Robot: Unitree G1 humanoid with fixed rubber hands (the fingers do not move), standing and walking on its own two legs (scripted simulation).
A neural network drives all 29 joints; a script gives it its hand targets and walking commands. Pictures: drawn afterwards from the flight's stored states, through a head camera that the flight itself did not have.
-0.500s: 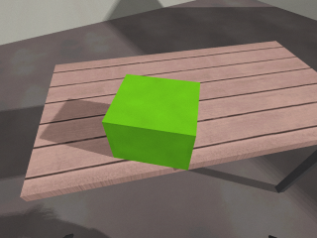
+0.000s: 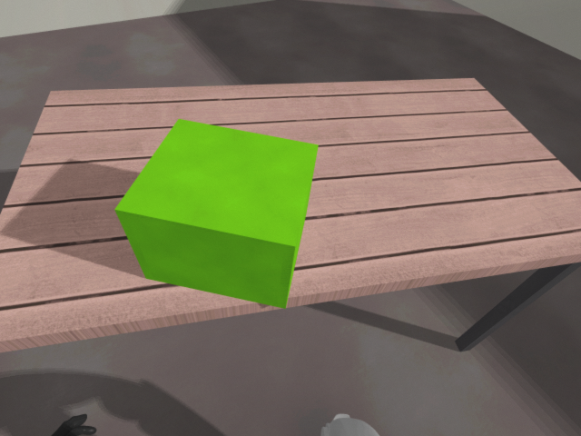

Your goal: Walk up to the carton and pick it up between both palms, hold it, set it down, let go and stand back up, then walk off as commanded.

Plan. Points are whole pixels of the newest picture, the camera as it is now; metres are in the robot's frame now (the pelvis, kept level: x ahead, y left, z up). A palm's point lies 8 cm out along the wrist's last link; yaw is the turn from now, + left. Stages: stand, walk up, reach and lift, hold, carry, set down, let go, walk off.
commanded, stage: walk up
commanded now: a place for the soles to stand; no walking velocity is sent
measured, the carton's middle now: (231, 212) +0.45 +0.13 +0.02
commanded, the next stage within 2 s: none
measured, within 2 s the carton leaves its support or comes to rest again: neither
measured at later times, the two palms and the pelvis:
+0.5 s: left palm out of the picture +0.08 +0.24 -0.03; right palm out of the picture +0.09 -0.40 -0.11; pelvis +0.04 -0.08 +0.03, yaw +7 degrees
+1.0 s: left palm out of the picture +0.05 +0.30 -0.11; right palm out of the picture +0.16 -0.32 -0.07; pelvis +0.04 -0.01 +0.01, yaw +13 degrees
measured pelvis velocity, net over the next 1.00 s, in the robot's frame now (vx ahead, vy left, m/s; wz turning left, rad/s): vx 0.04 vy -0.01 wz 0.23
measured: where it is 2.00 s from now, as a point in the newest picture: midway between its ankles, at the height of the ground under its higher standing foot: outside the picture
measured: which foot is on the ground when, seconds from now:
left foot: down 0.00-0.06, up 0.08-0.78, down 0.80-1.00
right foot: up 0.00-0.02, down 0.04-0.82, up 0.84-1.00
